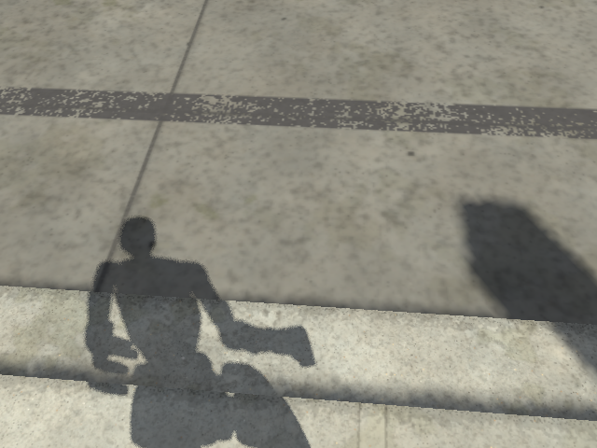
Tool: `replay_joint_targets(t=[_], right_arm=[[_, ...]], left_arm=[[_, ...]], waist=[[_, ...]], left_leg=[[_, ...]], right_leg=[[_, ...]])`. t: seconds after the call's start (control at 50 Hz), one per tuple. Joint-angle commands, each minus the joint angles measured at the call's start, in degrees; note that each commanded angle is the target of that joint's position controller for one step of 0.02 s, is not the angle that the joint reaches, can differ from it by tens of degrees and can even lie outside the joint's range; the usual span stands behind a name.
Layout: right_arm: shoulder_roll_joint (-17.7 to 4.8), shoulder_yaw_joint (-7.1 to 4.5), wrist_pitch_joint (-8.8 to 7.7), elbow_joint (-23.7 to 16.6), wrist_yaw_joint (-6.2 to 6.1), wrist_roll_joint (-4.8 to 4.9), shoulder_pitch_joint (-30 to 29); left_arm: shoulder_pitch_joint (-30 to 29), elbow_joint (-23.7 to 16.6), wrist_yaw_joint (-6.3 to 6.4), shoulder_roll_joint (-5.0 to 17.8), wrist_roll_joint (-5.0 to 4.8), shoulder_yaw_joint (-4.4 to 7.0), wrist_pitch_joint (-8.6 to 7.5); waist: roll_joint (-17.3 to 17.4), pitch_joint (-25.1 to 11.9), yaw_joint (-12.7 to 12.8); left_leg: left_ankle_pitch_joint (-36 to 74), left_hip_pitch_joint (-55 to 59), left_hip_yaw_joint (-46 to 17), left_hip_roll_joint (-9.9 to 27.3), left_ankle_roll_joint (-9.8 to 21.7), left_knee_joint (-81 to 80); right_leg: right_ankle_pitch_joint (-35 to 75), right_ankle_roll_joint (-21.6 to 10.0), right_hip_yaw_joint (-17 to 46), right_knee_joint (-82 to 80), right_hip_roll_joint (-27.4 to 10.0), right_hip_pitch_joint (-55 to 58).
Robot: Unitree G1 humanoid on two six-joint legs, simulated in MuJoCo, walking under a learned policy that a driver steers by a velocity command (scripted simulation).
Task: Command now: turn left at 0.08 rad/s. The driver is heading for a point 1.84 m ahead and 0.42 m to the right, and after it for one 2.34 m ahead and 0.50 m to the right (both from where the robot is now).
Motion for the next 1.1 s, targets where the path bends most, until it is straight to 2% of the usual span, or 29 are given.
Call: replay_joint_targets(t=[0.02,0.04,0.06,0.08,0.14,0.22,0.38,0.66,0.68,0.7,0.72,0.74,0.76,0.78,0.8,0.82,0.84,0.86,0.88,0.9,0.92,0.94,0.96,0.98,1.0,1.02,1.04,1.1], right_arm=[[-7.90,-1.43,-0.75,-3.29,-0.58,-1.00,1.10],[-9.17,-1.82,-0.69,-2.05,-0.39,-1.22,0.42],[-6.00,-1.30,-0.99,-2.55,0.32,-1.51,-0.24],[-4.26,-0.70,-1.34,-2.01,0.60,-2.05,-0.16],[-4.48,-0.44,-2.57,-0.89,0.44,-1.82,0.32],[-3.77,-0.01,-3.21,0.39,0.07,-1.67,1.46],[-2.93,0.35,-3.65,3.41,-0.15,-1.43,2.91],[-1.92,0.77,-3.62,10.45,-0.46,-0.99,5.38],[-1.69,0.82,-3.49,11.39,-0.57,-0.96,6.39],[-2.62,0.49,-3.22,11.85,-0.77,-0.64,6.78],[-4.19,0.00,-3.03,11.86,-0.94,-0.30,6.90],[-5.32,-0.30,-3.14,11.84,-0.99,-0.02,7.83],[-6.90,-0.77,-3.56,12.23,-0.92,0.28,9.70],[-8.39,-1.34,-4.11,12.69,-0.86,0.67,10.60],[-8.21,-1.36,-4.68,12.51,-0.83,0.75,9.63],[-7.35,-1.18,-5.11,11.95,-0.65,0.71,7.69],[-6.57,-0.99,-5.22,11.21,-0.41,1.08,5.33],[-6.23,-0.84,-5.02,10.34,-0.22,1.63,1.60],[-5.12,-0.55,-4.99,9.78,-0.09,1.46,0.24],[-1.72,0.42,-5.32,9.07,0.14,0.71,-0.58],[0.12,0.70,-6.26,6.78,-0.19,0.77,-0.18],[-2.14,0.08,-7.04,6.91,-0.31,2.29,0.39],[-2.75,-0.03,-7.66,7.45,0.12,2.86,0.93],[-2.75,-0.13,-8.12,8.52,0.52,2.40,1.51],[-3.34,-0.56,-8.47,8.70,0.66,1.72,0.54],[-3.88,-0.95,-8.56,8.57,1.02,1.10,-0.76],[-3.35,-1.00,-8.48,8.68,1.51,0.80,-1.31],[-0.46,-0.26,-7.78,7.30,2.15,0.58,-5.90]], left_arm=[[1.98,-2.07,-0.20,7.93,0.65,1.38,-1.52],[4.03,-1.59,-0.62,6.55,1.00,1.17,-2.23],[0.76,-1.10,-0.61,7.85,1.30,1.16,-2.36],[-1.23,-1.02,-0.57,8.09,1.14,1.33,-2.21],[-1.22,-0.14,0.24,7.03,0.94,1.19,-1.09],[-0.23,2.10,0.76,6.76,0.80,1.31,-0.82],[1.36,6.87,1.31,6.96,0.56,1.57,-0.84],[4.39,13.24,2.19,6.33,0.29,1.48,-0.54],[5.44,13.98,2.24,5.61,0.26,1.30,-0.45],[5.55,14.27,2.34,5.52,-0.08,1.34,-0.36],[5.01,13.98,2.39,5.59,-0.40,1.45,-0.48],[3.68,13.14,2.32,5.34,-0.42,1.40,-0.97],[2.15,12.11,1.99,4.33,-0.53,1.18,-1.88],[1.41,11.31,1.44,3.13,-0.76,0.86,-2.90],[1.66,11.06,0.83,3.32,-1.11,0.95,-3.85],[2.50,11.13,0.21,3.44,-1.47,0.99,-4.68],[4.70,11.71,-0.31,3.33,-1.73,1.01,-5.44],[10.07,13.95,-0.61,3.22,-1.73,1.27,-6.00],[15.31,16.78,-0.73,3.93,-1.07,1.91,-6.13],[21.84,18.50,-0.64,6.89,-0.38,2.83,-6.11],[26.91,18.45,-1.15,14.12,-0.39,4.15,-6.38],[23.59,17.61,-1.44,11.75,0.62,3.04,-7.05],[18.94,15.77,-1.37,8.09,0.18,2.05,-7.52],[16.58,14.69,-1.49,6.60,-0.03,1.55,-7.67],[15.26,14.04,-1.69,6.19,-0.18,1.21,-7.59],[15.58,13.96,-1.68,4.66,0.00,0.64,-7.33],[17.20,14.20,-1.50,3.30,0.24,0.16,-6.93],[20.22,14.32,-0.36,4.84,0.61,0.04,-6.02]], waist=[[-3.51,-7.57,1.07],[5.12,-8.13,3.74],[3.96,-6.96,0.95],[2.56,-5.18,0.46],[3.14,-1.48,0.74],[1.85,-0.48,0.69],[-0.49,-0.70,0.54],[-0.83,-0.25,0.55],[-0.32,-1.37,0.54],[0.52,-0.42,0.18],[2.36,1.36,-0.32],[4.49,3.56,-1.17],[7.81,5.07,-2.10],[10.21,6.66,-2.44],[10.18,7.87,-1.79],[9.65,8.24,-0.73],[8.71,7.57,1.02],[7.20,6.09,4.23],[4.55,3.99,5.92],[-5.15,0.62,7.61],[-18.90,-1.55,7.59],[-14.55,0.85,5.45],[-9.76,5.22,3.54],[-7.79,5.44,2.64],[-6.71,5.52,2.17],[-7.08,4.88,2.20],[-7.51,3.66,2.52],[-6.68,3.38,3.22]], left_leg=[[23.95,10.43,-3.77,4.64,3.38,-8.24],[20.30,7.28,-3.58,5.14,6.36,-4.46],[11.90,3.28,-3.74,4.01,7.32,-5.73],[7.55,1.07,-3.92,3.66,6.85,-6.88],[5.42,-2.50,-3.55,2.85,5.54,-7.74],[3.19,-3.59,-3.47,2.40,5.33,-8.10],[4.27,-2.53,-2.73,1.60,5.57,-8.00],[7.62,-1.39,-0.61,0.20,5.31,-7.92],[1.61,-0.97,-0.35,-0.20,5.51,-8.66],[-8.97,-1.62,-0.81,-0.46,6.38,-9.45],[-19.75,-3.01,-3.15,0.69,8.06,-10.94],[-27.81,-3.81,-7.64,3.69,10.22,-13.89],[-32.81,-2.90,-14.45,8.39,12.92,-17.64],[-34.05,-4.01,-21.57,13.12,15.96,-20.40],[-31.92,-4.46,-24.65,15.54,17.68,-21.41],[-28.12,-3.93,-24.18,15.98,17.69,-20.68],[-24.19,-4.55,-20.96,14.70,16.36,-19.09],[-19.81,-9.06,-15.18,11.27,13.97,-16.60],[-13.98,-13.05,-9.53,6.87,11.75,-10.66],[-7.38,-18.57,-1.36,1.33,8.35,5.88],[-12.41,-29.16,3.85,-4.85,5.48,22.07],[-15.97,-33.35,-1.34,-2.72,6.18,32.78],[-10.80,-36.94,-2.79,0.44,7.36,37.12],[-5.04,-37.32,-1.73,2.53,8.20,37.04],[-0.31,-37.36,-0.70,4.00,8.42,34.64],[3.19,-35.63,0.17,5.11,8.18,31.90],[5.41,-33.93,1.55,5.25,7.63,29.97],[9.88,-33.37,4.26,4.72,5.23,22.05]], right_leg=[[16.74,-4.22,7.71,-3.37,-7.65,1.02],[7.75,-1.30,2.83,-4.84,-3.28,1.89],[4.81,0.91,1.26,-3.52,-2.23,4.19],[4.40,1.48,0.94,-3.10,-2.04,4.21],[5.67,0.97,1.20,-2.85,-2.24,3.56],[5.32,1.26,1.23,-3.09,-2.20,3.74],[6.51,1.98,1.39,-3.76,-2.41,4.00],[8.00,1.75,0.98,-4.39,-2.19,4.11],[3.04,1.64,-0.08,-4.09,-1.33,4.41],[-4.65,1.19,-1.78,-2.15,0.27,2.65],[-12.61,0.60,-3.36,0.84,1.74,-0.55],[-16.12,0.08,-4.01,4.23,2.15,-4.86],[-14.41,-0.25,-4.94,9.26,2.27,-8.89],[-11.44,-1.07,-3.65,14.02,0.77,-10.34],[-11.24,-2.31,-1.81,16.46,-1.18,-12.11],[-13.11,-3.62,-1.13,15.63,-2.23,-12.54],[-13.22,-4.89,-1.36,10.13,-2.57,-8.86],[-6.95,-5.57,-3.18,0.65,-1.49,1.81],[-0.13,-4.44,-3.44,-2.72,0.33,11.44],[-4.59,-5.62,8.87,-8.09,-7.20,19.38],[-13.03,-13.23,34.02,-18.11,-19.73,24.92],[-19.61,-17.00,42.46,-20.83,-23.88,21.04],[-20.12,-15.72,36.67,-20.35,-22.22,19.21],[-17.60,-13.25,29.58,-20.39,-19.09,18.68],[-11.24,-11.28,24.32,-20.65,-17.00,18.64],[-3.60,-9.76,19.16,-20.75,-14.92,18.25],[3.14,-9.18,15.23,-20.72,-13.13,18.46],[16.84,-9.88,8.98,-20.88,-11.70,17.73]])
Keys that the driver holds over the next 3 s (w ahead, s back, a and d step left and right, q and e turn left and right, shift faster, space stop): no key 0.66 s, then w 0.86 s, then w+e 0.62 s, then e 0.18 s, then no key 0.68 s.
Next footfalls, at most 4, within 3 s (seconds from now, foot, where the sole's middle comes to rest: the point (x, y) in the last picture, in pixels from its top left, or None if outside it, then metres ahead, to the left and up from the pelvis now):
1.36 left None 0.43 0.12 -0.77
2.04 right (395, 362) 0.75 -0.19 -0.91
2.52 left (346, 294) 1.05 -0.08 -1.05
2.92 right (403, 332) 0.84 -0.22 -0.91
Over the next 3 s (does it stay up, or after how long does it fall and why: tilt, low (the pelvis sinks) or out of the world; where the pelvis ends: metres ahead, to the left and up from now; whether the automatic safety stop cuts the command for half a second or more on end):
stays up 0.92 -0.15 -0.26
